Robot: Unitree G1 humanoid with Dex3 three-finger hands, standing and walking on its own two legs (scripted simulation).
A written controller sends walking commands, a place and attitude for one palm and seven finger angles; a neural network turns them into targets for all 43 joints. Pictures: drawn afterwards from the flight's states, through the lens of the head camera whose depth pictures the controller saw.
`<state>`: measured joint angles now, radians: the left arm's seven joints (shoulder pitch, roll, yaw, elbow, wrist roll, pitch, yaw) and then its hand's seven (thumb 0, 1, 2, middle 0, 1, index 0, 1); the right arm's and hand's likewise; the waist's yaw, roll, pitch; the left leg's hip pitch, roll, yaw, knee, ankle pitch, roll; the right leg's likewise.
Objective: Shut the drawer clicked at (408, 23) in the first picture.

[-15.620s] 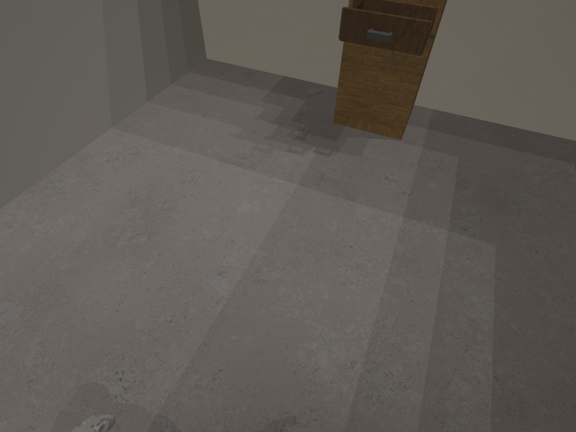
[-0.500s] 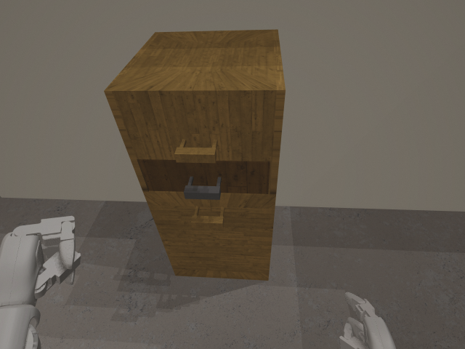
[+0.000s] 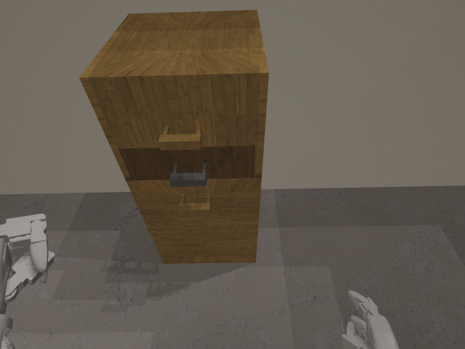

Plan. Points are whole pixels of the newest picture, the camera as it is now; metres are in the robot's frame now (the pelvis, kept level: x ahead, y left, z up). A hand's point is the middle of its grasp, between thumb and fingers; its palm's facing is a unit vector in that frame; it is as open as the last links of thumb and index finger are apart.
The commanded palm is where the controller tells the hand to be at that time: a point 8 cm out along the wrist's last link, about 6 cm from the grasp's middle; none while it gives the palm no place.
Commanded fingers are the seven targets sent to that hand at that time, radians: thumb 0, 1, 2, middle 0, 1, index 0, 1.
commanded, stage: step back with the hand held close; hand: left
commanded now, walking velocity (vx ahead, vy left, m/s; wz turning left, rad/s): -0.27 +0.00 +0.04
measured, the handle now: (189, 173) +0.60 +0.18 -0.12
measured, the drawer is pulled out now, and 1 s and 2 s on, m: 0.00 0.00 0.00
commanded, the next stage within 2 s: stop stepping back and stand still in 1.68 s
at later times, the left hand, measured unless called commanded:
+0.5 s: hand (19, 298) +0.14 +0.26 +0.15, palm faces +0.38 -0.79 -0.48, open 3.3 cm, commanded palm +0.08 +0.30 +0.17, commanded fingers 0.00 0.90 0.90 -1.40 -1.60 -1.40 -1.60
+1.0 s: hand (4, 342) +0.10 +0.25 +0.15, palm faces +0.39 -0.78 -0.49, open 3.3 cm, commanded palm +0.02 +0.29 +0.17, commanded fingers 0.00 0.90 0.90 -1.40 -1.60 -1.40 -1.60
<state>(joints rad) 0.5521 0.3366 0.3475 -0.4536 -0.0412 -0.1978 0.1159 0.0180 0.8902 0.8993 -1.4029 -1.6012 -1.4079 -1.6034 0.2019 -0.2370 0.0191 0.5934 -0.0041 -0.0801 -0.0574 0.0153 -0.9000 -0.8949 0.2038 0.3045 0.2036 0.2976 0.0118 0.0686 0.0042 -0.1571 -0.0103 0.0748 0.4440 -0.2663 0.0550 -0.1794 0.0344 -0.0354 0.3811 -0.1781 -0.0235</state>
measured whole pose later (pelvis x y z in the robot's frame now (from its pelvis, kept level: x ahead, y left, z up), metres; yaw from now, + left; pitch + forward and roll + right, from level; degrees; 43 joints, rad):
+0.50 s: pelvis -0.05 +0.02 -0.02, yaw +0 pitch +0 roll -1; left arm 0.59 0.35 0.37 -0.56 0.00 -0.22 0.13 0.02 0.89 0.90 -1.40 -1.60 -1.41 -1.60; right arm 0.19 -0.21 0.00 0.53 0.00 -0.07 -0.07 0.01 -0.90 -0.89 0.20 0.30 0.20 0.30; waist 0.01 0.02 0.04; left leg -0.33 -0.04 0.10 0.59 -0.27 0.10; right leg -0.37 -0.01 -0.01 0.56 -0.19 0.01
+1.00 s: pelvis -0.09 +0.01 -0.03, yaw +3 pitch +0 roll -1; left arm 0.57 0.38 0.42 -0.62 0.02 -0.31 0.12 0.02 0.89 0.90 -1.41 -1.60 -1.41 -1.60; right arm 0.18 -0.22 -0.03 0.56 -0.01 -0.09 -0.06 0.02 -0.90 -0.89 0.20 0.30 0.20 0.30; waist -0.02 -0.03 0.07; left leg -0.47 -0.04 0.05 0.70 -0.29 0.08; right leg -0.46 0.05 0.09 0.63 -0.18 0.03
